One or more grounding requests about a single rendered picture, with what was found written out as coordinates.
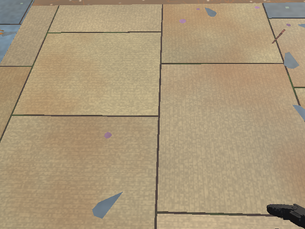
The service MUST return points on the robot right hand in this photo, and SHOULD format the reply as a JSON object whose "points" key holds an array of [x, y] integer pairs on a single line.
{"points": [[293, 213]]}

